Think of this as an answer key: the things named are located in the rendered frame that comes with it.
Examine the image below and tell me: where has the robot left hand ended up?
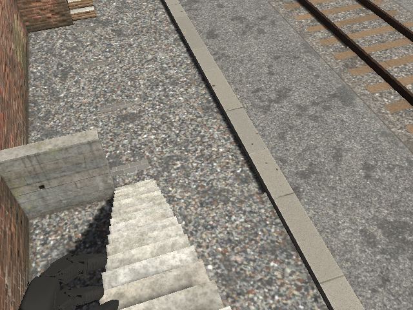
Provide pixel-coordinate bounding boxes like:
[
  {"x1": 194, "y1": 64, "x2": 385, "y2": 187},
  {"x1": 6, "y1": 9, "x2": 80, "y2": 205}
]
[{"x1": 18, "y1": 253, "x2": 119, "y2": 310}]

